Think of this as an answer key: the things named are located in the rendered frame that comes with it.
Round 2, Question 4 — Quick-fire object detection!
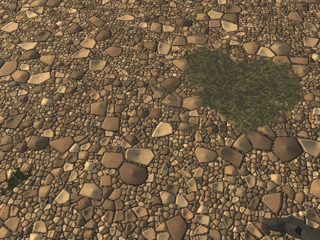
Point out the right robot hand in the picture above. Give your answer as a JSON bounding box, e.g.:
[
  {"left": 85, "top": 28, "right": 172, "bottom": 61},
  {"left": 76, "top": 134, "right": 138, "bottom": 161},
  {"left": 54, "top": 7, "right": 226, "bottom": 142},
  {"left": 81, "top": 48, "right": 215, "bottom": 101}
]
[{"left": 262, "top": 215, "right": 320, "bottom": 240}]

